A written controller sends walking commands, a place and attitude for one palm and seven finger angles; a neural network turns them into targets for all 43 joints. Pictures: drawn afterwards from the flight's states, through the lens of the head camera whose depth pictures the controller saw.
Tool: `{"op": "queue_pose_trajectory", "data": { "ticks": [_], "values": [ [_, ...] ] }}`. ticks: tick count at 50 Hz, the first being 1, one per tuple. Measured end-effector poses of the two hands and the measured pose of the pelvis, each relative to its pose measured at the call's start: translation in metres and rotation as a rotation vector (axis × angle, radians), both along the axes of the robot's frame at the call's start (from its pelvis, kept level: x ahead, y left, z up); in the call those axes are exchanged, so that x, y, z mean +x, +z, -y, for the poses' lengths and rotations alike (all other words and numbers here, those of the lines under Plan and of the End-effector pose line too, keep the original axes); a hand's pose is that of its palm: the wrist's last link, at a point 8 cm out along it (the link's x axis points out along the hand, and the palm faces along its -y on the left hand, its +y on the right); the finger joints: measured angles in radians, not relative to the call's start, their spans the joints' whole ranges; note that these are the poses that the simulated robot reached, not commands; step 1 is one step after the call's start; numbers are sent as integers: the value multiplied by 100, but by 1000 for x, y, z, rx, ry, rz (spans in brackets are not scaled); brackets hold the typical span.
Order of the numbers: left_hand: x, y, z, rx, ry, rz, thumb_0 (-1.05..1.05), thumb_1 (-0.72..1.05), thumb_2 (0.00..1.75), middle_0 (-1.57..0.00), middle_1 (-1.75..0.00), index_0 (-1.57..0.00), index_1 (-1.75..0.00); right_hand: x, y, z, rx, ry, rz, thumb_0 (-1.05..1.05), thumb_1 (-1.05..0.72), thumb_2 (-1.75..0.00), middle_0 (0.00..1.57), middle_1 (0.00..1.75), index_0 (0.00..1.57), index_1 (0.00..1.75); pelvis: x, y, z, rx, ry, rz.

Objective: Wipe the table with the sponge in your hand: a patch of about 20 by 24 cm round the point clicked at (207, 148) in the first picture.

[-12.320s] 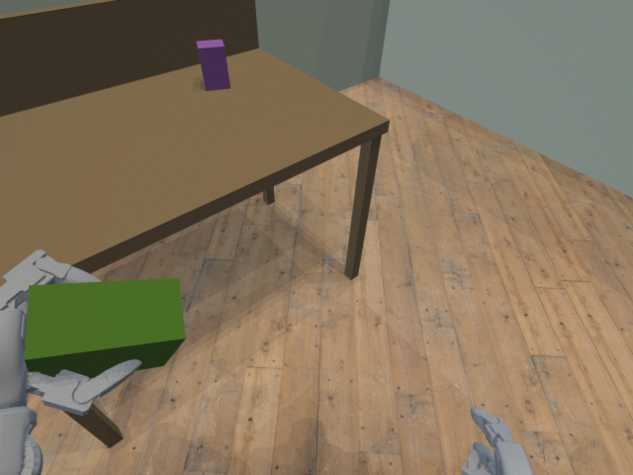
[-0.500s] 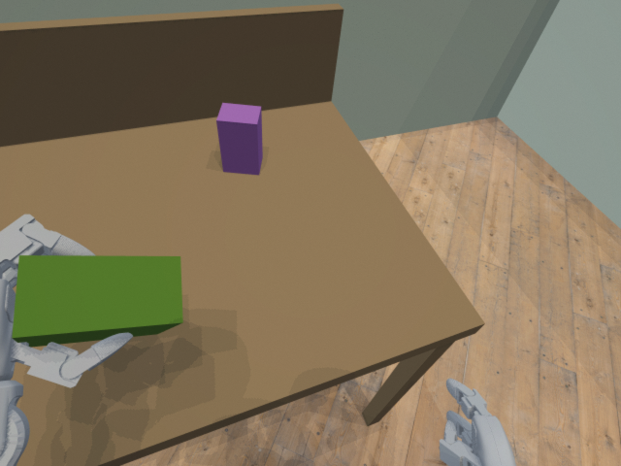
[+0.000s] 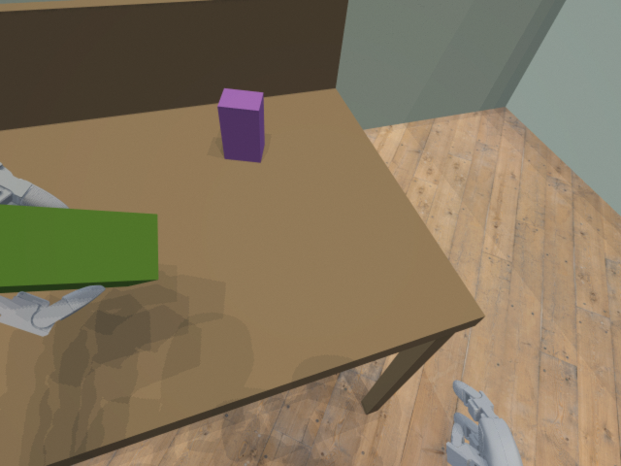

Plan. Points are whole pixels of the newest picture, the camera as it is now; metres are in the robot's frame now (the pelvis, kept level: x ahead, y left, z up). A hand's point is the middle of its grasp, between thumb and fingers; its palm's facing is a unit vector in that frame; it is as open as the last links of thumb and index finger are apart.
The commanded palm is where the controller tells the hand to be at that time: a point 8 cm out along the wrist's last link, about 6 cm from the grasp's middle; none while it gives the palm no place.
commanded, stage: come to a stop and stand still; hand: left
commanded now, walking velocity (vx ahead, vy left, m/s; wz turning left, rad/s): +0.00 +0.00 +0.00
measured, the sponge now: (97, 253) +0.26 +0.25 +0.16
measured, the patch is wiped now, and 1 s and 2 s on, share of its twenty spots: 0.00 0.00 0.00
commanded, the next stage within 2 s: look again from close up in 0.78 s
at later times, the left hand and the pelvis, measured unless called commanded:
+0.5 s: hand (72, 284) +0.23 +0.25 +0.16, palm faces +0.40 -0.86 -0.33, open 10.1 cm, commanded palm +0.16 +0.29 +0.18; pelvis +0.01 +0.00 +0.00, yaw +1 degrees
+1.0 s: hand (70, 291) +0.22 +0.26 +0.15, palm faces +0.38 -0.85 -0.37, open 10.1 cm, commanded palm +0.16 +0.29 +0.18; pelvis +0.01 +0.01 +0.00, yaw +1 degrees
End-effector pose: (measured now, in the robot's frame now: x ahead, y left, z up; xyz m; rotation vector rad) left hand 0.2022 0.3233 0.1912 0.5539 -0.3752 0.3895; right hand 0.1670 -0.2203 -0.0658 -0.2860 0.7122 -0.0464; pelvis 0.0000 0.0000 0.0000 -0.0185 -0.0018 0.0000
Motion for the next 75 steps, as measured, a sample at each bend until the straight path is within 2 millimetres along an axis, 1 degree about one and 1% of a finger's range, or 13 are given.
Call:
{"op": "queue_pose_trajectory", "data": {
  "ticks": [2,7,9,12,15,17,20,24,29,40,47,66,75],
  "values": [
    [1,-3,4,-44,2,-2,-1,-50,101,-71,-134,-75,-134,1,1,-2,28,-10,28,2,-90,-90,21,30,20,30,1,0,-3,5,-6,2],
    [-9,-22,35,-85,-100,-99,-1,-50,101,-71,-134,-75,-134,1,-1,-8,63,-40,55,2,-90,-90,21,30,20,30,6,-2,-8,11,-5,4],
    [-13,-27,37,-90,-114,-128,-1,-50,101,-71,-134,-75,-134,1,-2,-9,59,-43,44,2,-90,-90,21,30,20,30,8,-2,-7,11,1,5],
    [-17,-29,30,-88,-83,-130,-1,-50,101,-71,-134,-75,-134,2,-3,-11,46,-32,24,2,-90,-90,21,30,20,30,9,-1,-5,8,12,8],
    [-19,-25,20,-98,-32,-89,-1,-50,101,-71,-134,-75,-134,6,-2,-12,33,-12,20,2,-90,-90,21,30,20,30,9,-1,-3,6,16,13],
    [-19,-22,17,-115,-11,-55,-1,-50,101,-71,-134,-75,-134,10,0,-12,27,1,29,2,-90,-90,21,30,20,30,9,0,-3,4,17,14],
    [-18,-18,20,-133,-11,-22,-1,-50,101,-71,-134,-75,-134,17,5,-11,24,12,53,2,-90,-90,21,30,20,30,9,0,-4,2,17,16],
    [-17,-19,27,-145,-42,-27,-1,-50,101,-71,-134,-75,-134,23,12,-11,22,9,83,2,-90,-90,21,30,20,30,8,1,-5,0,15,14],
    [-18,-24,27,-136,-53,-69,-1,-50,101,-71,-134,-75,-134,23,16,-9,18,-4,93,2,-90,-90,21,30,20,30,7,1,-4,-2,13,10],
    [-22,-24,24,-132,-31,-85,-1,-50,101,-71,-134,-75,-134,7,6,-7,6,-14,22,2,-90,-90,21,30,20,30,5,2,-5,-5,17,8],
    [-20,-26,23,-132,-35,-104,-1,-50,101,-71,-134,-75,-134,2,3,-8,12,-30,8,2,-90,-90,21,30,20,30,5,2,-7,-5,14,7],
    [-16,-22,24,-121,-39,-102,-1,-50,102,-71,-134,-75,-134,16,7,-9,13,-31,30,2,-90,-90,21,30,20,30,11,2,-8,-4,16,4],
    [-10,-22,30,-137,-36,-98,-1,-50,102,-71,-134,-75,-134,20,8,-7,36,-29,32,2,-90,-90,21,30,20,30,11,2,1,2,7,3]
  ]
}}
